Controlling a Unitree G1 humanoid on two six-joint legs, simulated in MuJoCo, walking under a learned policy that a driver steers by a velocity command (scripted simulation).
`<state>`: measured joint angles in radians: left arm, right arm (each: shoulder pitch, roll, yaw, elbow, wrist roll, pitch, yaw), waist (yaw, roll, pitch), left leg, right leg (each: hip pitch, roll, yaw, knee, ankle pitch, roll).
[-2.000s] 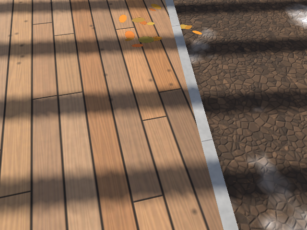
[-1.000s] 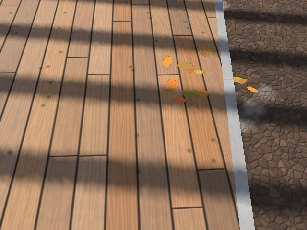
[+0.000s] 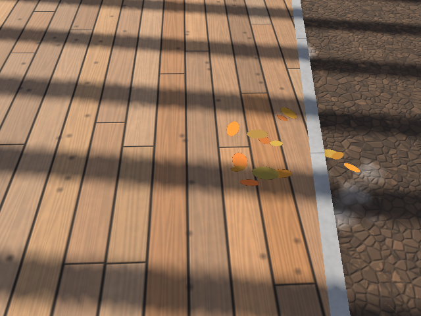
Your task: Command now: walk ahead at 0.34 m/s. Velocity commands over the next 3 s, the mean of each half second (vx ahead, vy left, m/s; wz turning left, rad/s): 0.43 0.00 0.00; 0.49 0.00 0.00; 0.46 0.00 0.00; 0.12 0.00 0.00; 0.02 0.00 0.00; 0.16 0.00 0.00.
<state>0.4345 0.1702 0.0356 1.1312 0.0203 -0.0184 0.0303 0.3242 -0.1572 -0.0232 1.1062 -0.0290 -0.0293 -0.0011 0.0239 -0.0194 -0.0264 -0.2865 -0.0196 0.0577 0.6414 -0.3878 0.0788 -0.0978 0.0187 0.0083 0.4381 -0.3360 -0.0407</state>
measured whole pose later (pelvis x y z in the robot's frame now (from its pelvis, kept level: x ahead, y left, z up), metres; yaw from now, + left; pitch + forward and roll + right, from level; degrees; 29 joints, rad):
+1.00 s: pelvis +0.52 +0.01 -0.01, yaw +0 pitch +1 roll -1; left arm 0.49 0.16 0.03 1.09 0.03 -0.10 0.02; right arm 0.00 -0.17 -0.03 0.90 -0.02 -0.05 0.03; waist 0.08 0.02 0.06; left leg -0.56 0.04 0.09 0.58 -0.07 0.07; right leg 0.13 0.08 -0.08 0.19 -0.34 -0.07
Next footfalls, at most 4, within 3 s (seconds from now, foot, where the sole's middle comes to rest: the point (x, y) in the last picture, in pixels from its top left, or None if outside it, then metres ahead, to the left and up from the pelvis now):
0.50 right None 0.41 -0.06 -0.77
1.06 left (188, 268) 0.72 0.11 -0.77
1.56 right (235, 206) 0.99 -0.06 -0.77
1.94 left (183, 217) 0.94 0.14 -0.77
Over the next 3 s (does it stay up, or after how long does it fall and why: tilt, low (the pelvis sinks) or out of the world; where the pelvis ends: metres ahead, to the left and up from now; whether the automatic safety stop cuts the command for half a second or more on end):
stays up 1.00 0.00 -0.01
